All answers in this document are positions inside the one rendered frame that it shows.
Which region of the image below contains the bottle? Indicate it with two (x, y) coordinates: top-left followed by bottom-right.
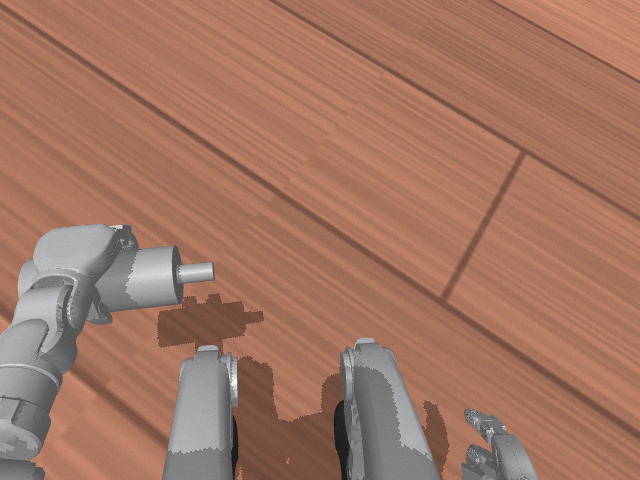
(18, 246), (215, 312)

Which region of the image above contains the left robot arm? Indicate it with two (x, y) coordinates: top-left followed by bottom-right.
(0, 269), (95, 480)

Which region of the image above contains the right robot hand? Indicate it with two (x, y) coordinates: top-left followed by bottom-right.
(461, 409), (539, 480)

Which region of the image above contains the right robot foot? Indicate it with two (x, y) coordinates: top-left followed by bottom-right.
(334, 400), (363, 480)

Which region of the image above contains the left robot hand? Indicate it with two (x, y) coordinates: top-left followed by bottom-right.
(33, 224), (139, 325)

